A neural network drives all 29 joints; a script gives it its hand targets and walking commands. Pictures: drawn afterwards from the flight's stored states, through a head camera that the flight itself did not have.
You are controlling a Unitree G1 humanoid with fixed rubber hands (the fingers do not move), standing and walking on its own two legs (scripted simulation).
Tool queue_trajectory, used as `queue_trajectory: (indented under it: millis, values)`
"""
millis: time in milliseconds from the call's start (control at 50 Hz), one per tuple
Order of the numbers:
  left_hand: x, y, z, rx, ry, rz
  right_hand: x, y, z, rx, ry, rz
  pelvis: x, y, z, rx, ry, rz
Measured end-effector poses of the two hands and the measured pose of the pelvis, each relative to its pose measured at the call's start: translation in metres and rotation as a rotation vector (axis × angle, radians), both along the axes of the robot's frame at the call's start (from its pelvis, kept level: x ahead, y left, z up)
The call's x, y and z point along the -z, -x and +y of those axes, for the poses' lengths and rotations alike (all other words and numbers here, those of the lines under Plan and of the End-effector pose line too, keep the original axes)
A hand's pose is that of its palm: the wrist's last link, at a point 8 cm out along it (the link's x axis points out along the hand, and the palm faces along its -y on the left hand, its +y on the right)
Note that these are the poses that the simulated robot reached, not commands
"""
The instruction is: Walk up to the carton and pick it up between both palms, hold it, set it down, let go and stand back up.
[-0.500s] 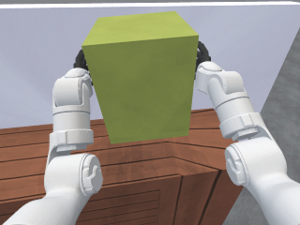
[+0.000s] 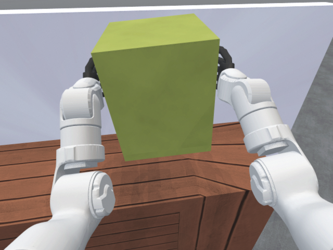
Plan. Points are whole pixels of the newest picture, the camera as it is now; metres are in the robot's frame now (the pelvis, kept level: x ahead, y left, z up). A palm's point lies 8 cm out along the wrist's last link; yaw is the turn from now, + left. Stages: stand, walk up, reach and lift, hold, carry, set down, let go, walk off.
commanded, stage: hold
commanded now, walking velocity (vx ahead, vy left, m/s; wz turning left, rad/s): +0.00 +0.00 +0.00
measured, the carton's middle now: (159, 86) +0.38 +0.01 +0.27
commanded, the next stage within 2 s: none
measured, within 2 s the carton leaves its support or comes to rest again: neither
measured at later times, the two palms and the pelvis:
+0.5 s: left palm (91, 86) +0.37 +0.16 +0.28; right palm (223, 77) +0.37 -0.14 +0.29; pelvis +0.00 +0.00 +0.00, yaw +0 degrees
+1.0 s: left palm (93, 87) +0.37 +0.15 +0.28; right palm (224, 77) +0.37 -0.14 +0.29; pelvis +0.00 +0.00 +0.00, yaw +0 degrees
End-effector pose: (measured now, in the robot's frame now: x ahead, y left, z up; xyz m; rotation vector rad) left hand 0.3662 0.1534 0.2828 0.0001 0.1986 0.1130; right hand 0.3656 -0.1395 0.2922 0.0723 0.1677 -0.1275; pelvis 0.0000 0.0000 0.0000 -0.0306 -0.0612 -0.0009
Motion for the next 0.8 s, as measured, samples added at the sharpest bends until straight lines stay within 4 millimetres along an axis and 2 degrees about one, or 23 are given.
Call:
queue_trajectory:
  millis: [800]
  values:
    - [0.0001,-0.0028,0.0023,0.001,0.005,0.003,-0.0003,-0.0014,0.0025,0.003,0.009,0.013,0.0000,0.0014,0.0026,0.003,0.002,0.012]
